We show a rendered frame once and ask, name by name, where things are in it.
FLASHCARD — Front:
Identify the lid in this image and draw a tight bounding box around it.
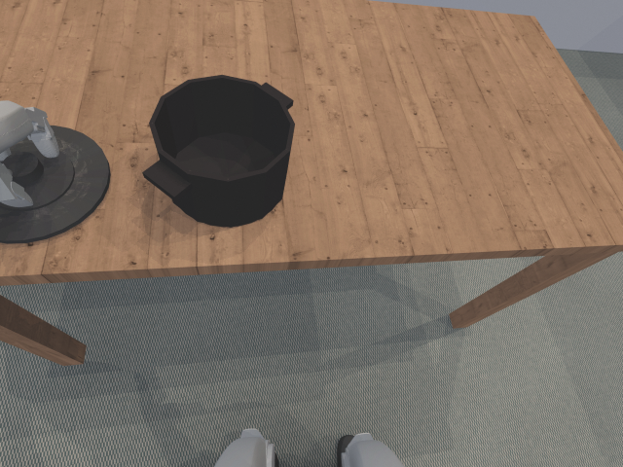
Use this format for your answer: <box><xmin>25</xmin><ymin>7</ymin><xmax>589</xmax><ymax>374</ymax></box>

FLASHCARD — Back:
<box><xmin>0</xmin><ymin>126</ymin><xmax>111</xmax><ymax>244</ymax></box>

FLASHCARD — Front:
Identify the left robot hand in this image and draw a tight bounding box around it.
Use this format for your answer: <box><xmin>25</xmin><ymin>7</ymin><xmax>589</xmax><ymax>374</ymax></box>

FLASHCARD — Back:
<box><xmin>0</xmin><ymin>100</ymin><xmax>59</xmax><ymax>207</ymax></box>

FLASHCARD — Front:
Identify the right robot thigh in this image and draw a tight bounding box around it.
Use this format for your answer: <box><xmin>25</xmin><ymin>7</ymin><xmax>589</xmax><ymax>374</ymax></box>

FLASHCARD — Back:
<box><xmin>342</xmin><ymin>440</ymin><xmax>405</xmax><ymax>467</ymax></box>

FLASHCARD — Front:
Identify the robot left shin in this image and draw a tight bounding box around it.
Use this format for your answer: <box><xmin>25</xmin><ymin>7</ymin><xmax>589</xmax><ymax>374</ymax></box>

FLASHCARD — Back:
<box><xmin>240</xmin><ymin>428</ymin><xmax>266</xmax><ymax>441</ymax></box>

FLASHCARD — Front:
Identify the knob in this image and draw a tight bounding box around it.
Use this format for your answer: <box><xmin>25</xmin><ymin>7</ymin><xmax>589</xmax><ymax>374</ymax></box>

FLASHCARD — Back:
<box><xmin>2</xmin><ymin>152</ymin><xmax>44</xmax><ymax>184</ymax></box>

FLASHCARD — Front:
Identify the pot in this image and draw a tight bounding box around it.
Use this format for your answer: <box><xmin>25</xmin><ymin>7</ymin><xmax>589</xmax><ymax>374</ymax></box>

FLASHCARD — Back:
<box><xmin>142</xmin><ymin>75</ymin><xmax>295</xmax><ymax>228</ymax></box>

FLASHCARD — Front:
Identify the table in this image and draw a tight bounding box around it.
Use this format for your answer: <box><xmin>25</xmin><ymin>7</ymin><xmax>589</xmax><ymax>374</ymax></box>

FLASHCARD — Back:
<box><xmin>0</xmin><ymin>0</ymin><xmax>623</xmax><ymax>366</ymax></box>

